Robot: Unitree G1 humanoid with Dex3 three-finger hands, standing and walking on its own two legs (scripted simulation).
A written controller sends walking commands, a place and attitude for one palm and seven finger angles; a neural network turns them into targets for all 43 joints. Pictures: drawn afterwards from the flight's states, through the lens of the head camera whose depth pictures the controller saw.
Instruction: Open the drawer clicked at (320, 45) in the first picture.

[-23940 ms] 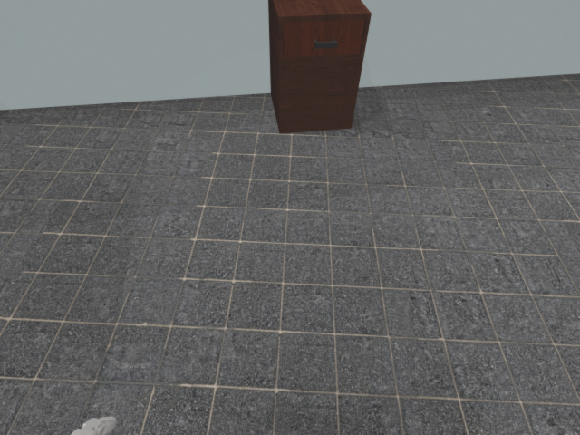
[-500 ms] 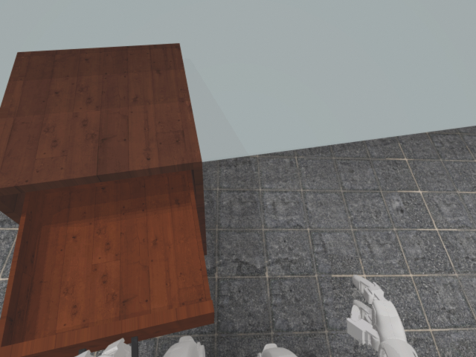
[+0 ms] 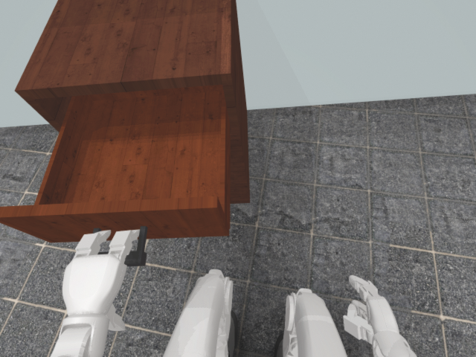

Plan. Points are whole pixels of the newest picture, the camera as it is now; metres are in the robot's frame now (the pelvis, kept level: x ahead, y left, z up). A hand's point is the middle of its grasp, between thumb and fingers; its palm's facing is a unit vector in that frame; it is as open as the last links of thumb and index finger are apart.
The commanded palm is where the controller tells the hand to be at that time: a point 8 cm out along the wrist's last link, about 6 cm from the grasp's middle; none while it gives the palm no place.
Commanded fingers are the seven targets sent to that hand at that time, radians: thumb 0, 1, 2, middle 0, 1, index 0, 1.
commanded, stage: open the thumb to release the handle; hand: left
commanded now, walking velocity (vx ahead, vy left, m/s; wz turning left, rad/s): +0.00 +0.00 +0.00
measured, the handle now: (117, 246) +0.28 +0.27 -0.05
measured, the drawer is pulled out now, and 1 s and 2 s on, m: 0.26 0.22 0.22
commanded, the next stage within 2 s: lift the hand off the handle in 0.04 s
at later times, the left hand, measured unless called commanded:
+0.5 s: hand (115, 264) +0.25 +0.26 -0.06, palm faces -0.08 -0.06 -0.99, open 15.2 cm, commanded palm +0.26 +0.26 +0.03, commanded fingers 0.00 -0.50 0.30 -0.15 -0.30 -0.15 -0.30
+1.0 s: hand (100, 256) +0.26 +0.27 -0.01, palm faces -0.08 -0.09 -0.99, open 15.2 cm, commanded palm +0.26 +0.26 +0.07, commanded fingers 0.00 -0.50 0.30 -0.15 -0.30 -0.15 -0.30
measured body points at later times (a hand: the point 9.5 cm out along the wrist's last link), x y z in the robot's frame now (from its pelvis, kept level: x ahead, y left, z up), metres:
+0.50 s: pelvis +0.01 +0.01 +0.02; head +0.13 +0.00 +0.45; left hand +0.25 +0.26 +0.00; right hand +0.19 -0.25 -0.11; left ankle +0.08 +0.12 -0.55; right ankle +0.04 -0.07 -0.55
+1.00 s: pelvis +0.02 +0.05 +0.07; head +0.12 +0.05 +0.51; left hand +0.25 +0.27 +0.04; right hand +0.21 -0.20 -0.04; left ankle +0.08 +0.12 -0.55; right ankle +0.04 -0.07 -0.55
